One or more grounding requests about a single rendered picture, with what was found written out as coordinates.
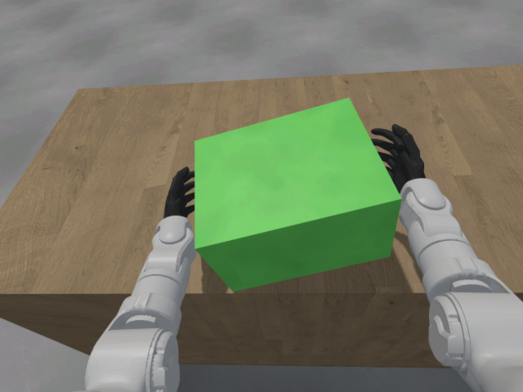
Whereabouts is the robot right upper arm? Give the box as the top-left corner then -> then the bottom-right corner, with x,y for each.
428,292 -> 523,392

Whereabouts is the pedestal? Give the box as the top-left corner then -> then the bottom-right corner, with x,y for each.
0,65 -> 523,368

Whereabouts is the right robot hand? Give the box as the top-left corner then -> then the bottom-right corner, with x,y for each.
371,124 -> 426,193

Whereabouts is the robot left upper arm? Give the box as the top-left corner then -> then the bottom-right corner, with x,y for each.
72,328 -> 180,392

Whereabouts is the left robot hand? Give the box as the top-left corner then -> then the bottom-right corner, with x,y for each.
163,167 -> 194,218

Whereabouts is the robot left forearm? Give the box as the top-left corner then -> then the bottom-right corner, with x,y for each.
85,216 -> 196,390

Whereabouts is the carton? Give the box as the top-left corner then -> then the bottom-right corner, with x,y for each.
194,98 -> 402,292

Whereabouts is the robot right forearm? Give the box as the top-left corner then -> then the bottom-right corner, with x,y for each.
399,178 -> 523,304

